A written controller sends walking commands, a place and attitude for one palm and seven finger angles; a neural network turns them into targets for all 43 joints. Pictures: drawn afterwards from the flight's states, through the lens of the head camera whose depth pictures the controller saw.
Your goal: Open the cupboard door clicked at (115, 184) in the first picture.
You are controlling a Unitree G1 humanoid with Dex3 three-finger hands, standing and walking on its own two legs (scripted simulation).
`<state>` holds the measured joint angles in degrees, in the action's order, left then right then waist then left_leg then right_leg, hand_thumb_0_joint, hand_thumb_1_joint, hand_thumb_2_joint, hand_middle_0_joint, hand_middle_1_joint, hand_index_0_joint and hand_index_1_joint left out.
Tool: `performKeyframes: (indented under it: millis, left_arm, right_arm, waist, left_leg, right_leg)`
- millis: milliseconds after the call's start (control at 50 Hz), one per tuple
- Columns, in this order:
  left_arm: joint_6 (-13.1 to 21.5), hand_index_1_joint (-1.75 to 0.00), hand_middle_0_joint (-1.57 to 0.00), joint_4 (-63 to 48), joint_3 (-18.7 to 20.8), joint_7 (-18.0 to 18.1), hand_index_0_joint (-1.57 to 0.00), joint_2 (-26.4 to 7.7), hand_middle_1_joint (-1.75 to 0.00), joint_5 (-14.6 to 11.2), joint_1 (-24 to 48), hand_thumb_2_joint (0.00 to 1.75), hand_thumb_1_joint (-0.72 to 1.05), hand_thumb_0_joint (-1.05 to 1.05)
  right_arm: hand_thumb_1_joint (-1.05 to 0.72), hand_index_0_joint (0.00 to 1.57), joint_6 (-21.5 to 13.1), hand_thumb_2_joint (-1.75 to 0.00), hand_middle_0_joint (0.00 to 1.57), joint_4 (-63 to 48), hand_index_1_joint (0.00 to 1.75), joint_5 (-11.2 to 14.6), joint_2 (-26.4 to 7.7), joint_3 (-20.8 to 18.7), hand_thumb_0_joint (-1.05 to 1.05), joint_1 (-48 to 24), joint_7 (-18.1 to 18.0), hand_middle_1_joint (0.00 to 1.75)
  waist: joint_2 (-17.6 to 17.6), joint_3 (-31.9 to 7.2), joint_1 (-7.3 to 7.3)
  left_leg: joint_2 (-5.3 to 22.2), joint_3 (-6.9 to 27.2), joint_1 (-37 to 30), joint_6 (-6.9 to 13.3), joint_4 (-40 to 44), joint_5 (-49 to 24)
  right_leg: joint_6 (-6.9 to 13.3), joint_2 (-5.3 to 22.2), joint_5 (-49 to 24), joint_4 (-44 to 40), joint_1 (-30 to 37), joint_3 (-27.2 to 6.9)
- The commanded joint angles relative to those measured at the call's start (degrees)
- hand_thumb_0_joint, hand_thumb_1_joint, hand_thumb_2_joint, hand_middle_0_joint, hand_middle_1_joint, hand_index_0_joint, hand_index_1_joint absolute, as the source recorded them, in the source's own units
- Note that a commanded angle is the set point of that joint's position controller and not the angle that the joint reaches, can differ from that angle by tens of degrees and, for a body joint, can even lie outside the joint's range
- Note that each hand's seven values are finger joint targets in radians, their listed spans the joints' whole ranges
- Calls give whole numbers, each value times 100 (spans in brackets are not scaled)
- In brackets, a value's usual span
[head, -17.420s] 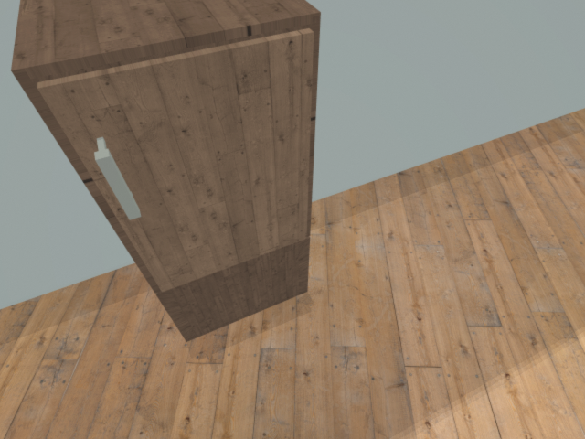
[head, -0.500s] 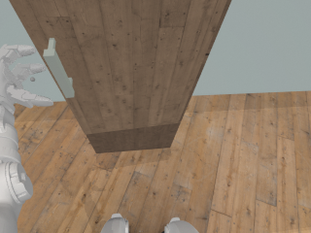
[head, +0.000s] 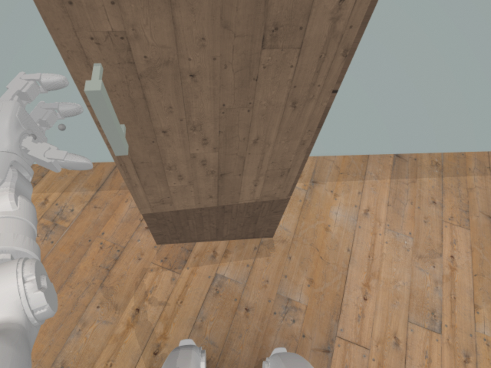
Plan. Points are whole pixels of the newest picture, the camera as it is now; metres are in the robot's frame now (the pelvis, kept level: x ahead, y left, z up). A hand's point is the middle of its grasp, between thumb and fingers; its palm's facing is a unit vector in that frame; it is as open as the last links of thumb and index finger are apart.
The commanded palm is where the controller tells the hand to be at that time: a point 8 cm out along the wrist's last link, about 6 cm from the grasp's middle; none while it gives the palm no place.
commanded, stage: move the hooked fingers beside the handle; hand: left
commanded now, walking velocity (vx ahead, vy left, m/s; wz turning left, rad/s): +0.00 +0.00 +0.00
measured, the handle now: (110, 112) +0.50 +0.21 +0.09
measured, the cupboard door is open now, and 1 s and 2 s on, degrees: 4 3 3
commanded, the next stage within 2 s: slide the fingers in behind the handle in 0.02 s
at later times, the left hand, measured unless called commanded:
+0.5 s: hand (74, 126) +0.46 +0.25 +0.10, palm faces +0.10 -1.00 +0.00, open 14.1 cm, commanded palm +0.44 +0.28 +0.10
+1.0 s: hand (80, 126) +0.46 +0.24 +0.10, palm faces +0.15 -0.99 +0.00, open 14.5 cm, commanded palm +0.44 +0.24 +0.10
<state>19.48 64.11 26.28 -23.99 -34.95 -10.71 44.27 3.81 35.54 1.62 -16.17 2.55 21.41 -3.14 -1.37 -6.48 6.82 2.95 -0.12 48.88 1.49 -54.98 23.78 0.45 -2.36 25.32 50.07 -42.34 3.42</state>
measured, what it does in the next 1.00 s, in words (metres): stands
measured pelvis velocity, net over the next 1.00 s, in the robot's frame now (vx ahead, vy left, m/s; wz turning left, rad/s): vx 0.00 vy -0.01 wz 0.05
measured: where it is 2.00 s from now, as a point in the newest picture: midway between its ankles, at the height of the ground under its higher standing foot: outside the picture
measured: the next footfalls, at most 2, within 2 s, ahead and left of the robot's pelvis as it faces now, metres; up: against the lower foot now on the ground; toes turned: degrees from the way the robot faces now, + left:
none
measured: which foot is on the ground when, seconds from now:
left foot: down 0.00-1.00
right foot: down 0.00-1.00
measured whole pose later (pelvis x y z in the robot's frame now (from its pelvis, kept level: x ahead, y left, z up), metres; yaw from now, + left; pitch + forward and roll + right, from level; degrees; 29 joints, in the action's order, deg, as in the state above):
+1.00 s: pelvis +0.00 -0.01 +0.00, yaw +3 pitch +17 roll -4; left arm 19.6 61.1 16.3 -12.1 -27.4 -12.1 46.2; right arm 1.0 39.1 0.9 -15.1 1.2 20.2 -1.4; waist -1.7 -6.4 4.4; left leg 1.3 2.5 48.4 0.8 -54.6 23.4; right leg 1.0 -1.2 26.3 49.9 -40.8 6.0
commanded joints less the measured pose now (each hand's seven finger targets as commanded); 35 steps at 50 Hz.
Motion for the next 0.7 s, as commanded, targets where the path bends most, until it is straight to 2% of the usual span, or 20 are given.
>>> performKeyframes:
  millis: [0,40,80,100,140,180,200,220,280,300,340,360,380,460,480,540,560,620,640,680]
  left_arm:
    - [294,-120,-30,-1123,24,61,-30,-1451,-120,-40,2443,30,-50,0]
    - [351,-120,-30,-1243,148,160,-30,-1634,-120,26,2601,30,-50,0]
    - [464,-120,-30,-1463,125,231,-30,-1601,-120,48,2740,30,-50,0]
    - [497,-120,-30,-1486,207,266,-30,-1650,-120,59,2633,30,-50,0]
    - [476,-120,-30,-1520,-62,279,-30,-1240,-120,22,2529,30,-50,0]
    - [388,-120,-30,-1322,132,284,-30,-1354,-120,-33,2199,30,-50,0]
    - [337,-120,-30,-1244,206,298,-30,-1501,-120,1,2112,30,-50,0]
    - [307,-120,-30,-1374,-48,283,-30,-1234,-120,-10,2256,30,-50,0]
    - [379,-120,-30,-1627,44,334,-30,-1299,-120,4,2167,30,-50,0]
    - [362,-120,-30,-1578,-129,335,-30,-1084,-120,-7,2183,30,-50,0]
    - [328,-120,-30,-1349,-158,343,-30,-1064,-120,-23,2276,30,-50,0]
    - [381,-120,-30,-1481,-245,342,-30,-960,-120,-44,2457,30,-50,0]
    - [395,-120,-30,-1497,-166,350,-30,-1048,-120,-11,2377,30,-50,0]
    - [415,-120,-30,-1461,-433,371,-30,-735,-120,-24,2537,30,-50,0]
    - [434,-120,-30,-1586,-433,365,-30,-697,-120,-30,2526,30,-50,0]
    - [443,-120,-30,-1790,-666,401,-30,-390,-120,-42,2500,30,-50,0]
    - [446,-120,-30,-1787,-672,415,-30,-358,-120,-68,2494,30,-50,0]
    - [377,-120,-30,-1547,-826,473,-30,-210,-120,-35,2683,30,-50,0]
    - [378,-120,-30,-1577,-812,493,-30,-259,-120,-5,2716,30,-50,0]
    - [438,-120,-30,-1842,-923,529,-30,-99,-120,14,2814,30,-50,0]
  right_arm:
    - [-90,20,-100,-90,20,-360,30,-25,-1045,-402,0,652,-81,30]
    - [-90,20,-111,-90,20,-340,30,-37,-1069,-426,0,681,-87,30]
    - [-90,20,-132,-90,20,-329,30,-58,-1044,-415,0,694,-69,30]
    - [-90,20,-135,-90,20,-330,30,-68,-1033,-428,0,700,-64,30]
    - [-90,20,-146,-90,20,-327,30,-58,-994,-431,0,680,-30,30]
    - [-90,20,-127,-90,20,-325,30,-49,-1024,-446,0,718,-19,30]
    - [-90,20,-103,-90,20,-343,30,-43,-1029,-435,0,690,-29,30]
    - [-90,20,-111,-90,20,-379,30,-25,-993,-413,0,639,-11,30]
    - [-90,20,-110,-90,20,-371,30,-33,-991,-444,0,653,0,30]
    - [-90,20,-108,-90,20,-363,30,-29,-967,-437,0,633,1,30]
    - [-90,20,-109,-90,20,-313,30,-19,-984,-429,0,631,-15,30]
    - [-90,20,-128,-90,20,-311,30,-23,-968,-426,0,620,-23,30]
    - [-90,20,-130,-90,20,-293,30,-28,-987,-447,0,644,-29,30]
    - [-90,20,-168,-90,20,-225,30,-34,-957,-444,0,640,-26,30]
    - [-90,20,-185,-90,20,-229,30,-41,-956,-465,0,638,-16,30]
    - [-90,20,-213,-90,20,-217,30,-36,-918,-475,0,592,15,30]
    - [-90,20,-217,-90,20,-195,30,-44,-923,-476,0,636,20,30]
    - [-90,20,-228,-90,20,-135,30,-34,-932,-468,0,590,16,30]
    - [-90,20,-239,-90,20,-116,30,-34,-942,-470,0,585,14,30]
    - [-90,20,-269,-90,20,-104,30,-54,-920,-503,0,601,21,30]
  waist:
    - [-786,-2068,98]
    - [-788,-2156,87]
    - [-1022,-2450,70]
    - [-1109,-2551,1]
    - [-1041,-2492,59]
    - [-659,-2523,10]
    - [-585,-2384,-37]
    - [-771,-2286,37]
    - [-845,-2417,-38]
    - [-730,-2299,57]
    - [-522,-1953,115]
    - [-666,-1956,142]
    - [-781,-2156,80]
    - [-659,-2029,196]
    - [-792,-2251,148]
    - [-967,-2377,151]
    - [-756,-2382,170]
    - [-614,-1999,268]
    - [-720,-2011,240]
    - [-898,-2377,238]
  left_leg:
    - [-101,382,-2429,12,612,-1981]
    - [-85,424,-2486,-2,623,-1908]
    - [-79,462,-2757,-34,589,-2157]
    - [-77,461,-2834,-49,572,-2272]
    - [-72,448,-2907,-49,575,-2344]
    - [-85,380,-2676,-3,562,-2370]
    - [-90,352,-2482,8,590,-2265]
    - [-122,290,-2468,29,608,-2200]
    - [-113,332,-2626,8,612,-2292]
    - [-113,318,-2578,25,612,-2207]
    - [-111,317,-2328,42,659,-1879]
    - [-127,314,-2398,56,640,-1916]
    - [-125,331,-2529,33,641,-2033]
    - [-112,378,-2576,39,637,-1937]
    - [-116,364,-2693,27,623,-2043]
    - [-123,366,-2926,12,607,-2209]
    - [-117,409,-2923,19,586,-2302]
    - [-125,410,-2676,29,640,-1915]
    - [-125,428,-2699,17,648,-1925]
    - [-119,462,-3039,-5,609,-2213]
  right_leg:
    - [68,-145,-1603,-552,-33,-91]
    - [75,-142,-1503,-546,-52,-89]
    - [94,-149,-1588,-489,-71,-80]
    - [103,-154,-1653,-477,-10,-87]
    - [90,-163,-1697,-508,-46,-58]
    - [68,-168,-1905,-522,227,-85]
    - [65,-157,-1913,-521,325,-93]
    - [51,-154,-1945,-565,316,-117]
    - [83,-167,-1955,-550,335,-108]
    - [66,-168,-1927,-583,300,-108]
    - [58,-159,-1727,-642,244,-108]
    - [76,-160,-1752,-640,216,-126]
    - [82,-148,-1804,-615,213,-133]
    - [88,-150,-1662,-641,72,-103]
    - [77,-142,-1755,-620,103,-118]
    - [87,-144,-1839,-621,78,-103]
    - [102,-159,-1881,-600,111,-76]
    - [70,-141,-1675,-676,-41,-90]
    - [90,-132,-1648,-652,-56,-84]
    - [98,-127,-1766,-608,-85,-76]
